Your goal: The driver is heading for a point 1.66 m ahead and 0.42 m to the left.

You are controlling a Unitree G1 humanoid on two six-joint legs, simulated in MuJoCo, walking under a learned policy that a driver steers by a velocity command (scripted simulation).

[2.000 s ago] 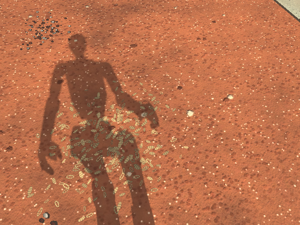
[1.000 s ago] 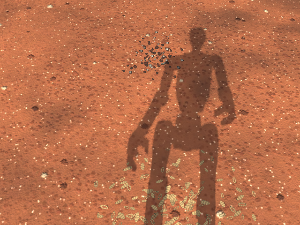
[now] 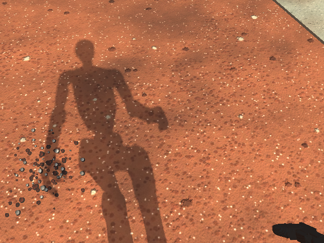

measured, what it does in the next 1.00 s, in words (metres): steps on the spot, turning left: right foot, then left foot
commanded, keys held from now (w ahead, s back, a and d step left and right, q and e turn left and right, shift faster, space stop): q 0.92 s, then e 0.08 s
